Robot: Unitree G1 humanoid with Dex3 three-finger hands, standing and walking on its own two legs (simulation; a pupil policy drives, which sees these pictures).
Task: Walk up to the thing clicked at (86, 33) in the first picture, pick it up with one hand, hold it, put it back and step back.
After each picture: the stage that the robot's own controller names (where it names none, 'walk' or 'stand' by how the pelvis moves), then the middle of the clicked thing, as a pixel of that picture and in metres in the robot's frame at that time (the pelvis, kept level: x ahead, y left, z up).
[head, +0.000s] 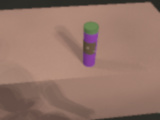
stand; (89, 46) +0.63 -0.01 -0.05
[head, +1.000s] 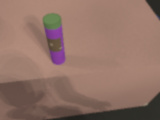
rise first; (55, 42) +0.55 +0.16 -0.02
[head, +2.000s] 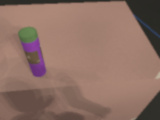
stand; (34, 54) +0.51 +0.24 -0.03
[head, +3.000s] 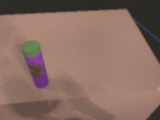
stand; (37, 67) +0.48 +0.22 -0.05
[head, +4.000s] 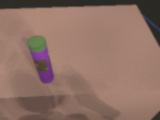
stand; (42, 62) +0.49 +0.21 -0.05
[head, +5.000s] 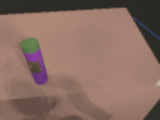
stand; (36, 63) +0.51 +0.23 -0.06
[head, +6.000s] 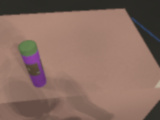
stand; (34, 66) +0.49 +0.24 -0.06
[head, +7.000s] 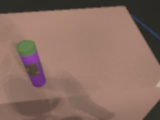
rise first; (33, 66) +0.48 +0.24 -0.06
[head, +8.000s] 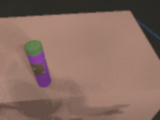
rise first; (39, 66) +0.49 +0.24 -0.05
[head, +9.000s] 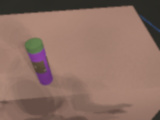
go down; (40, 63) +0.49 +0.24 -0.05
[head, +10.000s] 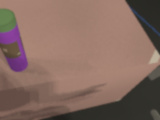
go down; (11, 45) +0.48 +0.22 +0.02
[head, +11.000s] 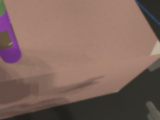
close in; (2, 34) +0.49 +0.23 +0.04
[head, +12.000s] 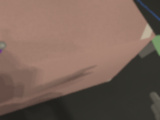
close; out of the picture +0.50 +0.24 +0.07
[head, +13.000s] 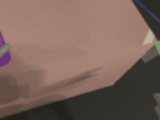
lift; out of the picture +0.48 +0.23 +0.06
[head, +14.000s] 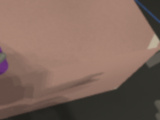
lift; out of the picture +0.45 +0.26 +0.06
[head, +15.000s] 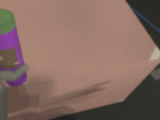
lift; (9, 53) +0.41 +0.21 +0.08
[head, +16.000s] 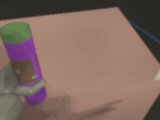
hold; (27, 68) +0.33 +0.17 +0.15
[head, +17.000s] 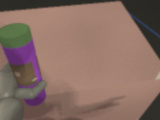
hold; (26, 70) +0.32 +0.17 +0.14
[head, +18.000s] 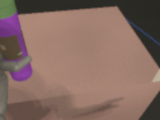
crouch; (12, 45) +0.39 +0.21 +0.18
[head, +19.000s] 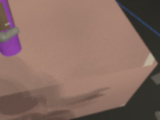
lower; out of the picture +0.49 +0.23 +0.17
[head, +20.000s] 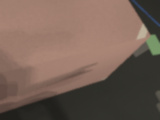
lower; out of the picture +0.53 +0.25 +0.06
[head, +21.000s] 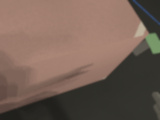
lower; out of the picture +0.52 +0.24 +0.07
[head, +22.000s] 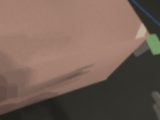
lower; out of the picture +0.52 +0.25 +0.07
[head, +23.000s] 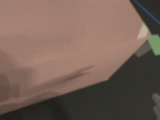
lower; out of the picture +0.52 +0.25 +0.07
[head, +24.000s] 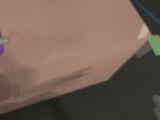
open; out of the picture +0.52 +0.22 +0.07
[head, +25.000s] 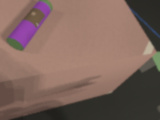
sink last; (32, 22) +0.63 +0.15 -0.05
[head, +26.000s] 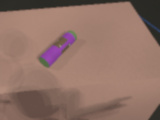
stand; (59, 47) +0.66 +0.17 -0.08
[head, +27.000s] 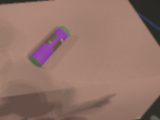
stand; (51, 45) +0.64 +0.18 -0.07
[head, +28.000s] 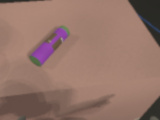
stand; (51, 44) +0.64 +0.18 -0.07
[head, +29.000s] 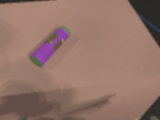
stand; (51, 45) +0.64 +0.18 -0.07
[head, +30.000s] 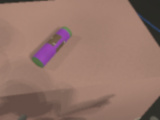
stand; (53, 45) +0.63 +0.17 -0.07
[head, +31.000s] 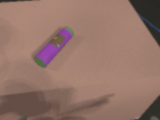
stand; (55, 45) +0.63 +0.16 -0.07
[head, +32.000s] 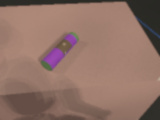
stand; (61, 50) +0.63 +0.14 -0.11
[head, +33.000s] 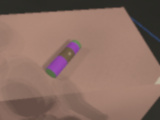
walk; (64, 57) +0.63 +0.12 -0.14
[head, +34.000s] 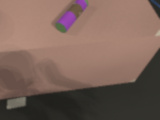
walk; (72, 13) +0.81 +0.08 -0.12
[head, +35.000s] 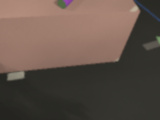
walk; out of the picture +1.11 +0.10 -0.13
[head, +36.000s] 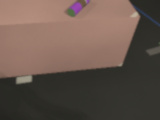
stand; (79, 5) +1.16 +0.05 -0.14
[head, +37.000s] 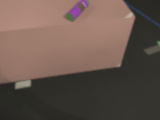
stand; (78, 9) +1.13 +0.05 -0.15
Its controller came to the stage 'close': yes
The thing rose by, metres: 0.22
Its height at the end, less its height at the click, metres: -0.09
